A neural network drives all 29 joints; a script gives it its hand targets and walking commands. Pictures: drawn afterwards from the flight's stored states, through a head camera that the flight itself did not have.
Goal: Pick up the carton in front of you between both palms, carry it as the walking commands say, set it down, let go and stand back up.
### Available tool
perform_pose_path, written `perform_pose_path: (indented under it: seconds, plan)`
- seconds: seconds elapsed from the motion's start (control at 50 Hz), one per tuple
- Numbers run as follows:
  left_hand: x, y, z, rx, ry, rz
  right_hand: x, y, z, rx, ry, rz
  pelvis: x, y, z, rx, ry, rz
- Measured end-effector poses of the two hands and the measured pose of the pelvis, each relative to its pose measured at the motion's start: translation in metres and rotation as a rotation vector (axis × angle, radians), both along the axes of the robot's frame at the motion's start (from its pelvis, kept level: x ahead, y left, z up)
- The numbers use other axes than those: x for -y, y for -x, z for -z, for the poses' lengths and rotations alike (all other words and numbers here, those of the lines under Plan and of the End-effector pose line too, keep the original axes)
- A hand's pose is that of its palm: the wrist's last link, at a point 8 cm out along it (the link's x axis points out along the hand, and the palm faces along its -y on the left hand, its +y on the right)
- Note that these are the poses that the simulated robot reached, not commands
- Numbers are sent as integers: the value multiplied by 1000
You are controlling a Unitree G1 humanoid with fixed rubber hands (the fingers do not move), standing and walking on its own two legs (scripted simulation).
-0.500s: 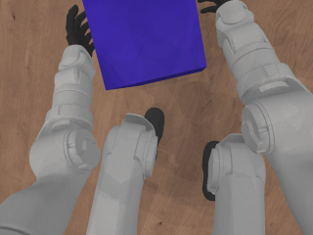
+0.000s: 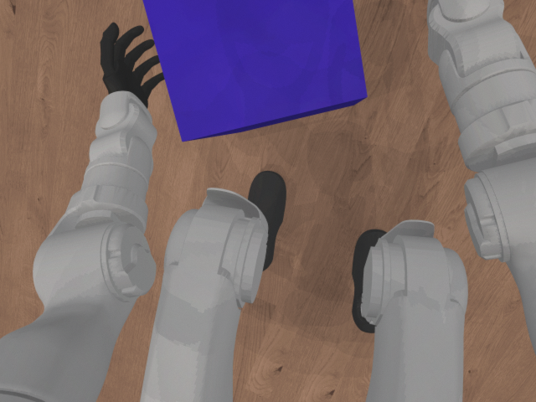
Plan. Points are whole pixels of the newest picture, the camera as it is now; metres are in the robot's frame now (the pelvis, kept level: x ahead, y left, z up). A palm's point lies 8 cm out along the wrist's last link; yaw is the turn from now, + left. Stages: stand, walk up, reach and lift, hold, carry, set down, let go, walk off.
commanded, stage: set down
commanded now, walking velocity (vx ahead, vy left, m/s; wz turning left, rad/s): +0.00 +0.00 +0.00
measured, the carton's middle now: (269, 47) +0.50 +0.12 -0.26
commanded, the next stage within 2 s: let go in 1.06 s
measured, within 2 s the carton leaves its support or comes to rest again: neither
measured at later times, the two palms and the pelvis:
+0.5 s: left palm (27, 73) +0.43 +0.30 -0.04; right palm out of the picture +0.59 -0.05 -0.04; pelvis +0.01 +0.01 +0.08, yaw +0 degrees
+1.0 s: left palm out of the picture +0.42 +0.30 +0.11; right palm out of the picture +0.59 -0.06 +0.11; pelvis +0.04 +0.00 +0.20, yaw +0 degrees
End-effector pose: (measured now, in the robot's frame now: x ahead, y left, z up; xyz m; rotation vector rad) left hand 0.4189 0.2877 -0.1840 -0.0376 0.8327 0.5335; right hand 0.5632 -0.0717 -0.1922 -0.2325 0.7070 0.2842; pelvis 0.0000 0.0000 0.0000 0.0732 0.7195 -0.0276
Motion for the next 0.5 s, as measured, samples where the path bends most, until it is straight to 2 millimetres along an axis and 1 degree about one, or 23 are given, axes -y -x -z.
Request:
perform_pose_path:
  seconds: [0.06,0.1,0.2,0.26,0.38,0.5]
  plan:
    - [-4,-4,-4,33,-3,2,-8,-5,-9,27,-17,-7,-3,1,-1,0,6,1]
    - [-7,-7,-11,62,-9,4,-15,-8,-17,49,-25,-10,-5,2,-2,-2,10,-2]
    - [-8,-15,-40,149,-4,4,-24,-12,-46,98,-14,-12,-9,3,-10,-7,25,-28]
    - [-8,-13,-62,175,11,-3,-26,-13,-69,102,8,-7,-10,3,-21,-8,35,-42]
    - [-11,-4,-103,174,27,-22,-26,-19,-117,68,24,9,-9,0,-51,-22,47,-55]
    - [-8,-6,-140,178,18,-11,-20,-26,-157,59,13,21,-10,-6,-78,-54,55,-58]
